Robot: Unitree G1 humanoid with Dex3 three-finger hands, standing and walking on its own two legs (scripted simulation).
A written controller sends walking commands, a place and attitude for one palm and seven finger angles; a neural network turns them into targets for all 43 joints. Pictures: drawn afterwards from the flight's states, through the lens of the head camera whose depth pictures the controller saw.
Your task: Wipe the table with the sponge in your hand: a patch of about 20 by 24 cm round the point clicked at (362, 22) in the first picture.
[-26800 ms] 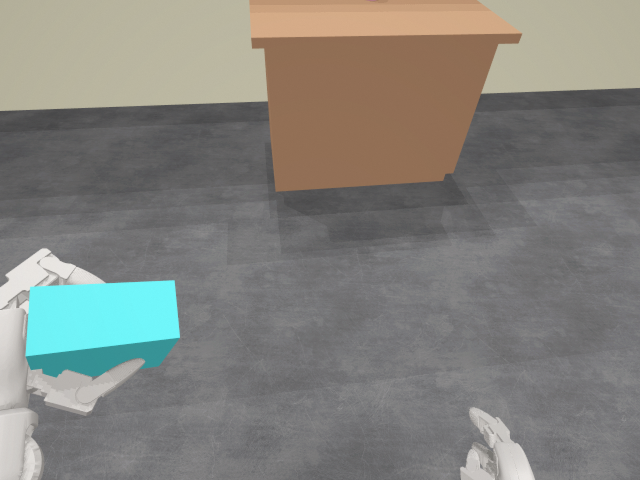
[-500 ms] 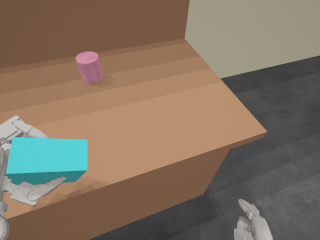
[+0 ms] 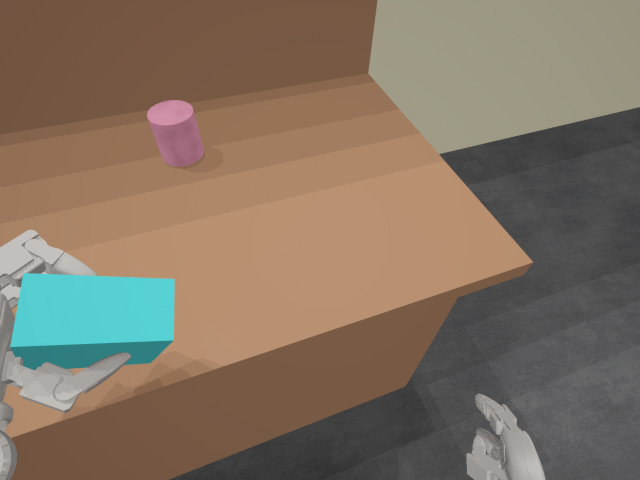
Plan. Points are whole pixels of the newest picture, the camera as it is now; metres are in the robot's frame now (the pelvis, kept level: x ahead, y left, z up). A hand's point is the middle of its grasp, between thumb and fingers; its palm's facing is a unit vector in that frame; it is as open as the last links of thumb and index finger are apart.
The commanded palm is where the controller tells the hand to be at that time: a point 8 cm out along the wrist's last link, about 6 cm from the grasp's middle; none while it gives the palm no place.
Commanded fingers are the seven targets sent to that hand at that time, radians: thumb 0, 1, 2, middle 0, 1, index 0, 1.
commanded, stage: come to a stop and stand still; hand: left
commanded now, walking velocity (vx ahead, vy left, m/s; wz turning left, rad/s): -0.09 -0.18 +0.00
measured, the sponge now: (118, 325) +0.23 +0.21 +0.14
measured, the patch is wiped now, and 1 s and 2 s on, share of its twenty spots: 0.00 0.00 0.00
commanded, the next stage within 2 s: none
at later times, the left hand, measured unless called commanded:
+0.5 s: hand (34, 386) +0.17 +0.26 +0.14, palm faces +0.28 -0.87 -0.40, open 9.9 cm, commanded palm +0.13 +0.30 +0.18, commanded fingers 0.00 0.10 1.30 -1.20 -1.60 -1.20 -1.60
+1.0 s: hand out of the picture +0.19 +0.33 +0.15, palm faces +0.38 -0.85 -0.35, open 9.9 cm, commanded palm +0.13 +0.36 +0.18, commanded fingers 0.00 0.10 1.30 -1.20 -1.60 -1.20 -1.60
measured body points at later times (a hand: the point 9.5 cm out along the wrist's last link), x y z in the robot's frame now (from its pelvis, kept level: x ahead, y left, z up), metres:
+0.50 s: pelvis -0.04 +0.02 +0.00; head -0.03 +0.04 +0.45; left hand +0.15 +0.30 +0.16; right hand +0.10 -0.22 -0.08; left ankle -0.02 +0.13 -0.73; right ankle +0.00 -0.04 -0.73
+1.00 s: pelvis -0.04 +0.08 +0.00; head -0.04 +0.11 +0.45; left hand +0.16 +0.38 +0.17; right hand +0.13 -0.13 -0.06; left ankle -0.02 +0.13 -0.73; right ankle +0.00 -0.04 -0.73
